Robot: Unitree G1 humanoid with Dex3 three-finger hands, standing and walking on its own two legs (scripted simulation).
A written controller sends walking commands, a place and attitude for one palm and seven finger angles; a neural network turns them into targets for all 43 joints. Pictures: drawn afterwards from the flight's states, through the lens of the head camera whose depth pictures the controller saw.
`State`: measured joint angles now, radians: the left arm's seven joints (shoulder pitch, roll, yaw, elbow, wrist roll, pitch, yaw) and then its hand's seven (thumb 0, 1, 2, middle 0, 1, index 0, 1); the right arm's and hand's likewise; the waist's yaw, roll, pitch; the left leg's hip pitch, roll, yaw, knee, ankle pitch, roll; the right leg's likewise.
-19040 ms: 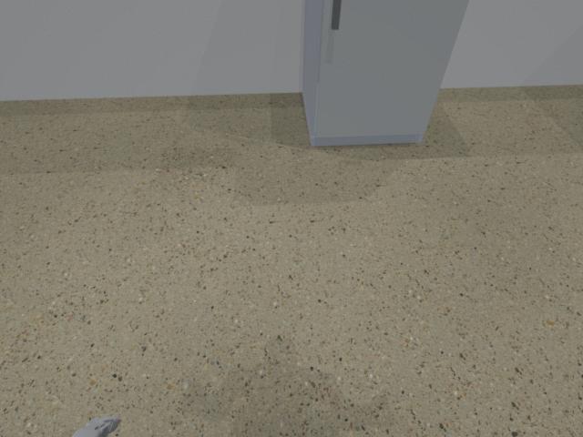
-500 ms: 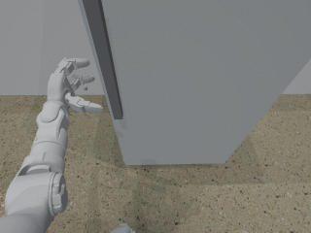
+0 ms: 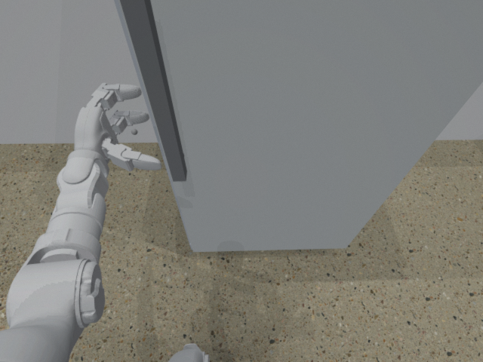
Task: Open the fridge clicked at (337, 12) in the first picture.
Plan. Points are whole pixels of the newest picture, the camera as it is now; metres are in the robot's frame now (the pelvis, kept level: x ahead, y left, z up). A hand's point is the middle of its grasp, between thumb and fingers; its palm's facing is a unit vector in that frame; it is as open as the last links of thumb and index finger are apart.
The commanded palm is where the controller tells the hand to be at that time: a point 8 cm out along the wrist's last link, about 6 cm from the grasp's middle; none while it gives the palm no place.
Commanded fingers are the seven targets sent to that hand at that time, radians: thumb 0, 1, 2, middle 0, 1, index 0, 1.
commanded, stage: feel for the door with the fingertips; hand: left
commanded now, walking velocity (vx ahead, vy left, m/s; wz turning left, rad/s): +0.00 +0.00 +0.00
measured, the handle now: (163, 92) +0.52 +0.12 +0.15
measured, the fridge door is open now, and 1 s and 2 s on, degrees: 0 0 0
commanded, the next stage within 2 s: slide the fingers in behind the handle in 0.36 s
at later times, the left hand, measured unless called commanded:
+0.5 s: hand (156, 126) +0.48 +0.13 +0.11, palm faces +0.00 -1.00 -0.01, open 13.8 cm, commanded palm +0.45 +0.20 +0.11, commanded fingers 0.00 -0.50 0.30 -0.30 -1.20 -0.30 -1.20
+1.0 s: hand (158, 133) +0.46 +0.13 +0.11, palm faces -0.01 -1.00 +0.00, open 14.0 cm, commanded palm +0.43 +0.18 +0.11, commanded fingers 0.00 -0.50 0.30 -0.30 -1.20 -0.30 -1.20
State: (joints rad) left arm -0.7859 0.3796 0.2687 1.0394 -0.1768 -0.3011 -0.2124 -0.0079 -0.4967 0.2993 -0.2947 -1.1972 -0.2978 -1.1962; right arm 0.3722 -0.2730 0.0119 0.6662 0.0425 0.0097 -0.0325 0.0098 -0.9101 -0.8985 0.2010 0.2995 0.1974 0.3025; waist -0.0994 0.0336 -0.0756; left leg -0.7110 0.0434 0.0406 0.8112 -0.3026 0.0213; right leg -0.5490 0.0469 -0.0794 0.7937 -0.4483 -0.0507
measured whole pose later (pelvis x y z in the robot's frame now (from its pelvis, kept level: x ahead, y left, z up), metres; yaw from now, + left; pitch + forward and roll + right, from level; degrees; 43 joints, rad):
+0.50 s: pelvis +0.01 -0.01 +0.00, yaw -1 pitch +12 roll -1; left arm -0.80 0.32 0.28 1.05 -0.12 -0.32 -0.12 -0.01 -0.50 0.30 -0.33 -1.22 -0.34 -1.22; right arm 0.36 -0.25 0.01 0.66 0.03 0.01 -0.02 0.01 -0.91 -0.90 0.20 0.30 0.20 0.30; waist -0.11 0.04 -0.08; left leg -0.69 0.05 0.06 0.80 -0.31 0.01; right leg -0.54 0.05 -0.06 0.80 -0.46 -0.06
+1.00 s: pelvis +0.00 -0.01 +0.00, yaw +0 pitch +11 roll -1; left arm -0.75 0.28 0.23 0.99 -0.15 -0.32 -0.12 -0.01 -0.50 0.30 -0.30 -1.20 -0.30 -1.20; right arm 0.33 -0.26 0.00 0.66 0.03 0.01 -0.01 0.01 -0.91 -0.90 0.20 0.30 0.20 0.30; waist -0.09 0.04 -0.09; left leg -0.69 0.04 0.04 0.80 -0.31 0.01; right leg -0.53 0.04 -0.08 0.80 -0.46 -0.06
